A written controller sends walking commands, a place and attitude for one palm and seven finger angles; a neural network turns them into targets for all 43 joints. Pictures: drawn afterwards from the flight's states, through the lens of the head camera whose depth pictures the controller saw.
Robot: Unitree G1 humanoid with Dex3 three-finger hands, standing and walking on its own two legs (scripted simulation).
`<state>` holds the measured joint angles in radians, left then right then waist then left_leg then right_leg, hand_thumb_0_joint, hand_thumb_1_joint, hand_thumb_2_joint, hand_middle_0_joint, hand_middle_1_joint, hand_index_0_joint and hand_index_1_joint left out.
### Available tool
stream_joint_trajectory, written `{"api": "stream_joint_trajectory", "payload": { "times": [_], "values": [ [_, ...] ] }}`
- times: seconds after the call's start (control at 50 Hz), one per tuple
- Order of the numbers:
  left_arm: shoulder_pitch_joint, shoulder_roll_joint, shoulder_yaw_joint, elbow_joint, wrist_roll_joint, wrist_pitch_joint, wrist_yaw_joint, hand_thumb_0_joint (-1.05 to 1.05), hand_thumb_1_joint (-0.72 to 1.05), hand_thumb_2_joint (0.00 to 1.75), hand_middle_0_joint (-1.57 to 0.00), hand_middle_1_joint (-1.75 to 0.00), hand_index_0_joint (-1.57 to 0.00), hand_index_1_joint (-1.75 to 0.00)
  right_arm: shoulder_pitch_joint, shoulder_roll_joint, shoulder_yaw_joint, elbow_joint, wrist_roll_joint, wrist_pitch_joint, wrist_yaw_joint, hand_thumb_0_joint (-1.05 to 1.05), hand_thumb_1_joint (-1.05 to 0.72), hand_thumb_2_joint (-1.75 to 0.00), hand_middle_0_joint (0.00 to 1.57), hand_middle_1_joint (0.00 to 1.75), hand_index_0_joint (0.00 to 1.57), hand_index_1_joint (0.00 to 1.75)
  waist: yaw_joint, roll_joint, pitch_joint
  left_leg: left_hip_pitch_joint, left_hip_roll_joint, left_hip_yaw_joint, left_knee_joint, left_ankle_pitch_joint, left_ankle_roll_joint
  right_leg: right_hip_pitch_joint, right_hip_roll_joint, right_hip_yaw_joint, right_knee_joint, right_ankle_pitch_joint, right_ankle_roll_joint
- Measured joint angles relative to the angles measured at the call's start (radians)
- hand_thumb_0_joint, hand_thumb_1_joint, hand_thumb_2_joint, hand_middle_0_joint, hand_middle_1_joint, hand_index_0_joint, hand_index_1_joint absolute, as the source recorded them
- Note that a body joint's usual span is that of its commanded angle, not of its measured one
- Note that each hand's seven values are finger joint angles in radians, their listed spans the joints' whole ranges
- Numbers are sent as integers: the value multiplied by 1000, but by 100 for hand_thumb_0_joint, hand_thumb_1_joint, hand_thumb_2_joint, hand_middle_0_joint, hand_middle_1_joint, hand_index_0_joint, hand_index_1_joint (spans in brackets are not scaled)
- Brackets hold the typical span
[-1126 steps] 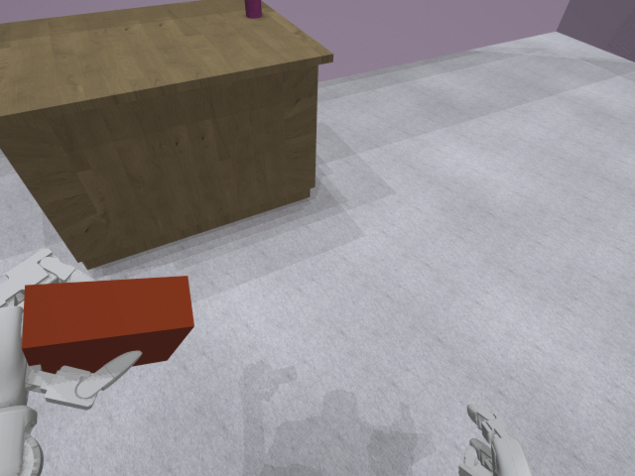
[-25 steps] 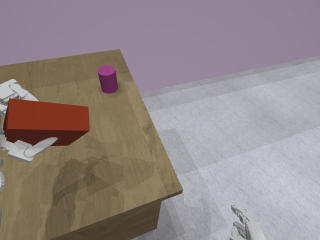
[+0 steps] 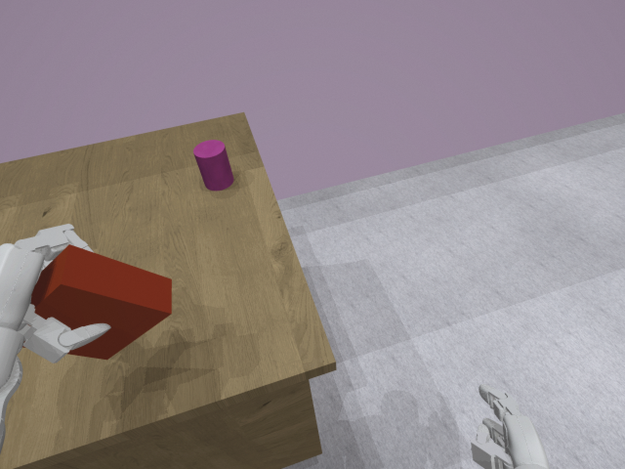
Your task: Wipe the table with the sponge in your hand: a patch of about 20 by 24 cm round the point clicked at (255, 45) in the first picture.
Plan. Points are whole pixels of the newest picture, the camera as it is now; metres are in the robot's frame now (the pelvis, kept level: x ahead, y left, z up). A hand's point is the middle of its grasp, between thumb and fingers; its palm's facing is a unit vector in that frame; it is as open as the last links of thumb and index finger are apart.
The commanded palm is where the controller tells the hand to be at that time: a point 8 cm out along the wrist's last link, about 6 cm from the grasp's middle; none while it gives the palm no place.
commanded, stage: turn the palm down, sponge in hand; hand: left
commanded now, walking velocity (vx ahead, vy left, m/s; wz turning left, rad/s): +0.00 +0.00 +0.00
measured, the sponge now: (107, 313) +0.25 +0.28 +0.10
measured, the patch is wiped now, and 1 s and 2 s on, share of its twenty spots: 0.00 0.00 0.00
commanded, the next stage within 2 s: move the sponge above the wiping area in 1.58 s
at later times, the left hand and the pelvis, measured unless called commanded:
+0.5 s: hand (86, 296) +0.26 +0.29 +0.13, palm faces +0.13 -0.40 -0.91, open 9.2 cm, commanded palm +0.23 +0.32 +0.20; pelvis +0.04 +0.04 +0.00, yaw -2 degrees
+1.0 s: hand (44, 293) +0.24 +0.32 +0.15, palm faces +0.17 -0.11 -0.98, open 9.2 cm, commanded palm +0.20 +0.33 +0.21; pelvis +0.01 +0.05 +0.01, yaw -2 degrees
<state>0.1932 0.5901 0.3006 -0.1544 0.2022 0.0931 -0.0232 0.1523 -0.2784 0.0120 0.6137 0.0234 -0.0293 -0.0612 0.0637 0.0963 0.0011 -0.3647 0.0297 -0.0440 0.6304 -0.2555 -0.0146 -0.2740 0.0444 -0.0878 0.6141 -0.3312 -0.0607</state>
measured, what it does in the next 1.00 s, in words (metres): shifts its weight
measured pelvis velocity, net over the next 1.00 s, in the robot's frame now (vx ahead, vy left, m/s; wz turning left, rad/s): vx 0.01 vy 0.05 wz -0.03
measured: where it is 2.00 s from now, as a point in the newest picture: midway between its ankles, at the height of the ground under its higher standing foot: outside the picture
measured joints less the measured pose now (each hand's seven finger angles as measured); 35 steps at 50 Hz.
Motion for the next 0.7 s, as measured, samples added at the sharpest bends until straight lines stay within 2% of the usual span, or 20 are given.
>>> {"api": "stream_joint_trajectory", "payload": {
  "times": [0.04,0.1,0.16,0.2,0.28,0.34,0.38,0.42,0.48,0.54,0.58,0.64,0.7],
  "values": [
    [33,12,-21,-23,7,-16,-34,-1,-42,105,-82,-141,-82,-140,2,1,-3,-12,-1,4,-6,1,-90,-89,20,30,20,30,-8,3,3,-1,0,10,3,-8,2,-8,0,10,11,-9,1],
    [92,30,-5,-102,-6,-90,-50,-1,-42,105,-82,-141,-82,-140,12,15,-13,-18,-8,8,-6,1,-90,-89,20,30,20,30,-11,-18,3,-11,3,23,15,-23,-5,-28,1,24,34,-26,0],
    [149,52,45,-203,-8,-141,-9,-1,-43,105,-82,-141,-82,-140,37,27,-27,-21,-11,19,4,1,-90,-89,20,30,20,30,-4,-48,-9,-21,4,33,29,-43,-16,-42,1,34,52,-46,0],
    [181,58,80,-252,-1,-140,33,-1,-43,105,-82,-140,-82,-140,53,24,-36,-24,-9,28,12,1,-90,-89,20,30,20,30,1,-56,-19,-25,4,36,37,-56,-17,-44,0,37,56,-56,2],
    [211,57,105,-268,26,-38,80,-1,-43,105,-82,-141,-82,-140,69,-2,-46,-35,2,57,10,1,-90,-89,20,30,20,30,9,-44,-31,-31,-5,38,47,-73,-6,-44,-9,39,54,-67,14],
    [211,52,76,-238,73,59,75,0,-42,105,-82,-141,-82,-140,60,-19,-46,-45,12,74,-1,1,-90,-89,20,30,20,30,14,-32,-28,-36,-16,40,43,-73,7,-46,-20,40,47,-66,25],
    [219,40,42,-239,112,94,65,-1,-42,105,-82,-141,-82,-140,50,-23,-44,-56,13,74,-7,1,-90,-89,20,30,20,30,17,-27,-28,-42,-22,43,40,-71,16,-50,-26,43,41,-62,33],
    [236,25,0,-271,152,99,57,-1,-42,105,-82,-141,-82,-140,36,-18,-42,-66,10,69,-13,1,-90,-89,20,30,20,30,21,-26,-28,-44,-26,48,38,-69,24,-52,-30,48,34,-57,40],
    [263,11,-67,-345,207,55,66,-1,-42,105,-82,-141,-82,-140,16,2,-35,-77,0,58,-16,1,-90,-89,20,30,20,30,22,-31,-40,-46,-31,53,36,-69,33,-50,-35,52,23,-51,50],
    [266,32,-102,-395,256,26,100,-1,-43,105,-82,-141,-82,-140,-4,29,-25,-80,-5,62,-10,1,-90,-89,20,30,20,30,22,-38,-54,-41,-33,56,33,-69,39,-41,-37,55,9,-43,56],
    [233,49,-103,-389,282,42,133,-1,-43,105,-82,-140,-82,-140,-18,43,-17,-76,-3,74,-1,1,-90,-89,20,30,20,30,24,-38,-62,-36,-35,55,29,-65,42,-32,-39,55,-3,-36,60],
    [147,50,-87,-329,299,139,163,0,-43,105,-82,-140,-83,-140,-45,51,-2,-64,9,102,12,1,-90,-89,20,30,20,30,31,-25,-59,-18,-37,56,14,-52,45,-9,-41,55,-28,-17,65],
    [74,37,-78,-251,313,270,139,0,-43,105,-82,-141,-82,-140,-69,45,22,-56,25,126,13,1,-90,-89,20,30,20,30,34,-10,-48,5,-45,58,-20,-27,53,12,-49,57,-57,6,71]
  ]
}}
